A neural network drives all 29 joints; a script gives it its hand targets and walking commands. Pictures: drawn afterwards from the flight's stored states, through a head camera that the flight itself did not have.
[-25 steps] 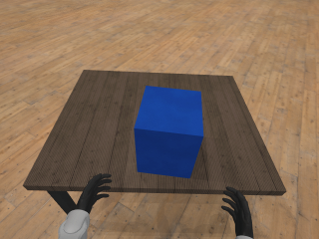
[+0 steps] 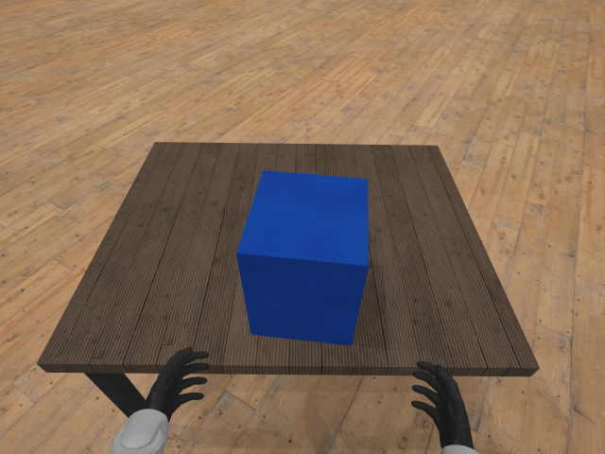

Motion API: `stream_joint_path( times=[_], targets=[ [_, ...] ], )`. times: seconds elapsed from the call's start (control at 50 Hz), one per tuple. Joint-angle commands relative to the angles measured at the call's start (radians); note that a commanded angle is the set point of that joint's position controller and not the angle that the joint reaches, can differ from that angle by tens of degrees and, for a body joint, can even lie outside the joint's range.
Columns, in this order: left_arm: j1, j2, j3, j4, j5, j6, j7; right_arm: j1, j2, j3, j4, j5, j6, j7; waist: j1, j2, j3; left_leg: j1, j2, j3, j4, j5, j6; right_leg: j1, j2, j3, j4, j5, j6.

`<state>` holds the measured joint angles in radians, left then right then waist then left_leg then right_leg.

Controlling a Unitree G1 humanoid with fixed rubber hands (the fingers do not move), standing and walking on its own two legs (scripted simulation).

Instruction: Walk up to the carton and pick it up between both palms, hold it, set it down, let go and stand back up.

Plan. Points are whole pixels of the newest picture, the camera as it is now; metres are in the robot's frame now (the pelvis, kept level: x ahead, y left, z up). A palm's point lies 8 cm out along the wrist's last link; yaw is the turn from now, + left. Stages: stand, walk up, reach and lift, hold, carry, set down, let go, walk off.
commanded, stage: set down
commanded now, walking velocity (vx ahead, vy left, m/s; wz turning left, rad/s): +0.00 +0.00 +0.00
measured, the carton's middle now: (307, 259) +0.48 -0.01 -0.07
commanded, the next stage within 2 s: let go in 1.00 s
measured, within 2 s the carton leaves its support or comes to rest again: neither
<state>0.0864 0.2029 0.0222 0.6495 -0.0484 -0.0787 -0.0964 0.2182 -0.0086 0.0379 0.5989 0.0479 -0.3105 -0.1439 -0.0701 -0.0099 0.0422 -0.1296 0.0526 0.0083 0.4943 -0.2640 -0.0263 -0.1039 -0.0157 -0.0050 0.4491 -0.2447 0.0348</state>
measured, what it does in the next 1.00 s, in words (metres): stands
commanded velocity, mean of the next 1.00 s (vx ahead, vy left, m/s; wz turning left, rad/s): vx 0.00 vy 0.00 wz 0.00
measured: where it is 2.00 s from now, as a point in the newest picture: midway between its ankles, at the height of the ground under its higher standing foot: outside the picture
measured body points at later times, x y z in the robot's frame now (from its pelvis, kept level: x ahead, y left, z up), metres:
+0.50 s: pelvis +0.01 +0.00 +0.00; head -0.02 +0.00 +0.45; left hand +0.21 +0.21 -0.08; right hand +0.16 -0.19 -0.07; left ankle +0.01 +0.13 -0.74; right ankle +0.01 -0.14 -0.74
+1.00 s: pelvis +0.00 +0.00 +0.00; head -0.02 +0.00 +0.45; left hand +0.20 +0.22 -0.08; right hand +0.16 -0.20 -0.08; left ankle +0.01 +0.13 -0.74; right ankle +0.01 -0.14 -0.74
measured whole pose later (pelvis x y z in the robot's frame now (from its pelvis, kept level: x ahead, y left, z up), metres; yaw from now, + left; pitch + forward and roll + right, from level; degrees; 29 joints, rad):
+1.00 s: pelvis +0.00 +0.00 +0.00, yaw +0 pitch -8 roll -1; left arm 0.12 0.20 0.05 0.63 -0.05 0.12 -0.05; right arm 0.22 -0.06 0.02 0.66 0.01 -0.19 -0.06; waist -0.07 -0.01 0.07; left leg -0.08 0.05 0.01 0.48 -0.26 -0.03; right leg -0.06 -0.02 -0.01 0.45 -0.26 0.03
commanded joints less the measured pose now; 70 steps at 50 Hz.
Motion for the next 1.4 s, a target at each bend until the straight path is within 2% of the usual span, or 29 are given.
stream_joint_path(
  times=[0.0,0.14,0.28,0.48,0.64,0.94,1.38],
  targets=[
    [-0.023,0.186,0.083,-0.220,-0.034,-0.021,0.015,-0.080,-0.114,-0.031,-0.193,-0.056,-0.030,0.019,0.130,0.037,-0.014,0.102,-0.046,0.092,-0.157,0.179,-0.007,0.023,0.034,-0.007,-0.133,0.124,-0.036],
    [0.025,0.175,0.095,-0.219,-0.005,-0.001,0.007,-0.044,-0.138,-0.015,-0.182,-0.049,-0.039,0.026,0.132,0.054,-0.038,0.150,-0.048,0.088,-0.136,0.299,-0.017,0.038,0.047,-0.017,-0.129,0.234,-0.031],
    [0.034,0.164,0.095,-0.224,0.018,0.019,0.012,-0.040,-0.166,-0.015,-0.159,-0.052,-0.038,0.040,0.134,0.072,-0.033,0.158,-0.048,0.088,-0.133,0.333,-0.023,0.031,0.056,-0.026,-0.130,0.244,-0.033],
    [-0.002,0.142,0.071,-0.228,0.042,0.081,0.040,-0.088,-0.207,-0.060,-0.115,-0.076,0.012,0.062,0.125,0.088,0.012,0.117,-0.040,0.099,-0.169,0.244,-0.025,0.023,0.066,-0.041,-0.130,0.143,-0.047],
    [-0.024,0.130,0.056,-0.221,0.055,0.123,0.057,-0.107,-0.218,-0.083,-0.099,-0.086,0.057,0.080,0.114,0.085,0.031,0.088,-0.041,0.107,-0.184,0.189,-0.023,0.028,0.065,-0.044,-0.126,0.109,-0.049],
    [-0.019,0.121,0.046,-0.230,0.061,0.167,0.078,-0.121,-0.248,-0.093,-0.099,-0.087,0.089,0.108,0.114,0.071,0.017,0.087,-0.046,0.112,-0.175,0.216,-0.027,0.015,0.067,-0.048,-0.119,0.130,-0.049],
    [-0.013,0.086,0.034,-0.248,0.079,0.221,0.097,-0.151,-0.300,-0.116,-0.062,-0.081,0.117,0.139,0.116,0.083,0.017,0.090,-0.043,0.112,-0.177,0.217,-0.036,-0.016,0.072,-0.057,-0.119,0.121,-0.059]
  ],
)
